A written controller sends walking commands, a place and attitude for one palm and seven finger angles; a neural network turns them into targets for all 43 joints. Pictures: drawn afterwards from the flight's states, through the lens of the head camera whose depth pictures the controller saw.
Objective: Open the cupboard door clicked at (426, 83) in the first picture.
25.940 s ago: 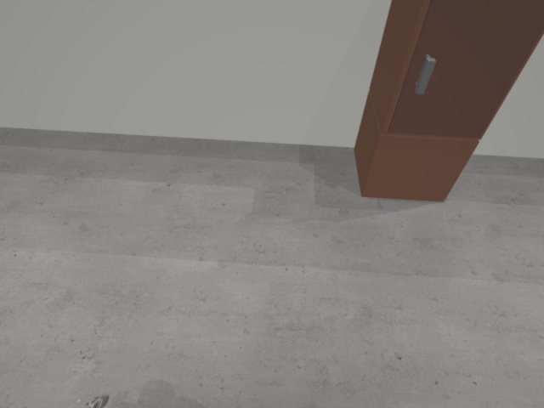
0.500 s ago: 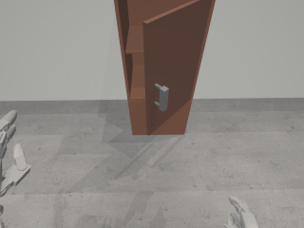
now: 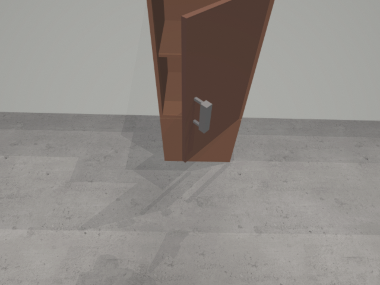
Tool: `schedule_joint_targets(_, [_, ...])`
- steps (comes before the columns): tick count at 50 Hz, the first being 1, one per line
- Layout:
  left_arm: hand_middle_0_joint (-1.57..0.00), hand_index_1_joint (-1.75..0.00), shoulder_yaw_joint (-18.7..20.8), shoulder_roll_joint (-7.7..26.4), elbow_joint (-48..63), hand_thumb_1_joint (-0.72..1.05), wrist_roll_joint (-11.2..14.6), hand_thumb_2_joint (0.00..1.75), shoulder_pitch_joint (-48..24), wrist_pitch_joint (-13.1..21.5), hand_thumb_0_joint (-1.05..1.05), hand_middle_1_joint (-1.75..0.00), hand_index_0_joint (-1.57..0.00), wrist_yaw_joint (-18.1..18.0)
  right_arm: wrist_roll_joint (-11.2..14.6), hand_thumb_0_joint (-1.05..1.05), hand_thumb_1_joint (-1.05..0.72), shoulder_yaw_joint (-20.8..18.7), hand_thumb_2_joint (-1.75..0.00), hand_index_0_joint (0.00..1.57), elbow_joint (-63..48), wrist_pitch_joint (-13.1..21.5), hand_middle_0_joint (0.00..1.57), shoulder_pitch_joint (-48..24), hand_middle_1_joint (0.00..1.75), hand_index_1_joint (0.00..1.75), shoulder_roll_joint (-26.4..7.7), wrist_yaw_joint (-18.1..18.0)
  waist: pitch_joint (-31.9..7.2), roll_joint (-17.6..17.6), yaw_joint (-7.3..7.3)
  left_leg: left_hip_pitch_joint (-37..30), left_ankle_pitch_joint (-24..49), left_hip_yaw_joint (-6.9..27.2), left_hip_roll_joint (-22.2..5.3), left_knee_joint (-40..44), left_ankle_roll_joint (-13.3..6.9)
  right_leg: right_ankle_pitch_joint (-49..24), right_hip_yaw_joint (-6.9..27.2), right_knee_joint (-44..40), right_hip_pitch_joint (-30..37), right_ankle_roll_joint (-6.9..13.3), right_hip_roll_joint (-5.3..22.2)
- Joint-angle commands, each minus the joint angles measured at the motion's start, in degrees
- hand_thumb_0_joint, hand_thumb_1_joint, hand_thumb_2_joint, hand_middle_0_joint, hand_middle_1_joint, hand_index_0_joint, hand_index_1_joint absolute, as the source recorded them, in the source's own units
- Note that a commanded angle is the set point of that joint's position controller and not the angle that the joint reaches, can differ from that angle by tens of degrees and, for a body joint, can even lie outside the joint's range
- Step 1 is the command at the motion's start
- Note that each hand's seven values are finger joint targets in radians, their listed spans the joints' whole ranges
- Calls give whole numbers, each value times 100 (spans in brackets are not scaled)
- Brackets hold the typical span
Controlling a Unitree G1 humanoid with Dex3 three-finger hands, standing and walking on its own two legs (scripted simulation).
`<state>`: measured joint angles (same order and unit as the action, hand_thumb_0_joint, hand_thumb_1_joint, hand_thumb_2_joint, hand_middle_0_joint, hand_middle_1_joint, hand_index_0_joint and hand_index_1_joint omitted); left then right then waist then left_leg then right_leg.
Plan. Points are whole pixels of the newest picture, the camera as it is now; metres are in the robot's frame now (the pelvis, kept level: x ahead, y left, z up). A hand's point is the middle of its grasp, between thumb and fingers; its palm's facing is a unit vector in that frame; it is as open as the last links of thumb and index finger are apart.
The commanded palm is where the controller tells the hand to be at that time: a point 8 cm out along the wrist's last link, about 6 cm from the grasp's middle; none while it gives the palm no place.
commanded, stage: let the arm hang, fingers relaxed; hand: left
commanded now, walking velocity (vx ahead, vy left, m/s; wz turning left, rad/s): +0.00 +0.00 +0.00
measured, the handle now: (200, 114) +0.64 +0.01 -0.07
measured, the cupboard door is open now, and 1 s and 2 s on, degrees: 46 46 46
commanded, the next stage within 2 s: look to check the result in 0.58 s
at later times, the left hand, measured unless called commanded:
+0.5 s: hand out of the picture +0.00 +0.15 -0.18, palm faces +0.04 -0.99 -0.16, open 7.3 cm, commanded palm none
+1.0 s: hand out of the picture +0.00 +0.15 -0.17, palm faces +0.06 -0.98 -0.18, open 7.4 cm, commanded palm none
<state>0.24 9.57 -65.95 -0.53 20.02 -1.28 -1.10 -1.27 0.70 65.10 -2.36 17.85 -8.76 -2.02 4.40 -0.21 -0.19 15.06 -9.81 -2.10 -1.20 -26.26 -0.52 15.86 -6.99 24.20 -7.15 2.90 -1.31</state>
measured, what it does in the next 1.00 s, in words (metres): stands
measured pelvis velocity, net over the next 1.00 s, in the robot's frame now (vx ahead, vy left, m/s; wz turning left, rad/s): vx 0.03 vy -0.01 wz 0.00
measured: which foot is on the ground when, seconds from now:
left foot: down 0.00-1.00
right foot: down 0.00-1.00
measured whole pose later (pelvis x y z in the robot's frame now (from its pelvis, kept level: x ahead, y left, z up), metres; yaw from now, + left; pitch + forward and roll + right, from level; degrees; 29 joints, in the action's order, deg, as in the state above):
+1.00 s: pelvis +0.03 -0.01 +0.00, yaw +0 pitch -2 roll +1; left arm 0.7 6.5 -66.0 -0.5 18.2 0.4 -2.0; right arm -1.2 0.5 66.3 -0.7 15.9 -7.2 -3.0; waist 2.8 -0.5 -0.1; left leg 11.1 -11.4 -2.1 -0.9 -24.1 0.4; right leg 17.9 -6.8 22.5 -3.4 3.4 -1.2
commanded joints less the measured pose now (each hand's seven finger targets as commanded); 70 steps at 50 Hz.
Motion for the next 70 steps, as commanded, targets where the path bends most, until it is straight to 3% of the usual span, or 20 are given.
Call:
schedule_joint_targets(1, [-20, -30, 71, 462, 125, 90, 32, 90, 202, 150, 0, -30, -20, -73, 16, 0, -90, -101, -90, 20, -152, 146, 20, 319, 30, 30, -480, -38, 28, -63, 79, -305, 87, 518, -443, 442, -152, 37, 830, -757, -517, 112, 794])
schedule_joint_targets(7, [-20, -30, 77, 315, 38, 90, 29, 90, 344, 165, 0, -30, -20, -115, 10, 0, -90, -97, -90, 20, -31, 164, 20, 473, 30, 30, -313, -39, 142, 164, 69, -282, 143, 470, -421, 467, -161, 59, 813, -725, -575, 96, 784])
schedule_joint_targets(15, [-20, -30, 103, 200, 67, 90, 19, 90, 363, 173, 0, -30, -20, -138, -2, 0, -90, -99, -90, 20, 25, 188, 20, 487, 30, 30, -166, -40, 361, 73, 50, -183, 100, 464, -402, 504, -158, 40, 795, -681, -654, 77, 762])
schedule_joint_targets(20, [-20, -30, 130, 196, 111, 90, 19, 90, 338, 195, 0, -30, -20, -140, -3, 0, -90, -102, -90, 20, 31, 216, 20, 474, 30, 30, -122, -45, 268, 11, 37, -201, 314, 443, -400, 481, -147, -188, 794, -677, -497, 63, 785])
schedule_joint_targets(26, [-20, -30, 136, 201, 104, 90, 27, 90, 312, 205, 0, -30, -20, -133, 3, 0, -90, -92, -90, 20, 14, 239, 20, 428, 30, 30, -171, -68, 175, -156, 33, -318, 611, 460, -424, 475, -150, -542, 792, -647, -349, 51, 783])
schedule_joint_targets(39, [-20, -30, 133, 257, 91, 90, 28, 90, 325, 214, 0, -30, -20, -136, 19, 0, -90, -98, -90, 20, 8, 233, 20, 353, 30, 30, -265, -82, 86, 72, 40, -491, 809, 442, -438, 421, -148, -903, 714, -701, -183, 11, 819])
schedule_joint_targets(65, [-20, -30, 150, 292, 120, 90, 32, 90, 278, 207, 0, -30, -20, -150, 18, 0, -90, -92, -90, 20, 26, 228, 20, 281, 30, 30, -297, -115, 134, 73, 38, -527, 992, 386, -418, 355, -118, -1573, 678, -690, 35, -61, 828])
schedule_joint_targets(67, [-20, -30, 190, 325, 141, 90, 19, 90, 281, 167, 0, -30, -20, -144, 11, 0, -90, -135, -90, 20, 23, 198, 20, 254, 30, 30, -341, -138, 165, 6, 33, -590, 950, 260, -471, 225, -98, -1750, 788, -630, -88, -38, 829])
schedule_joint_targets(70, [-20, -30, 344, 486, 290, 90, -27, 90, 169, 58, 0, -30, -20, -125, 6, 0, -90, -254, -90, 20, -69, 109, 20, 249, 30, 30, -440, -183, 169, 178, 48, -306, 616, -2, -517, -141, -40, -2093, 990, -406, -112, 58, 884])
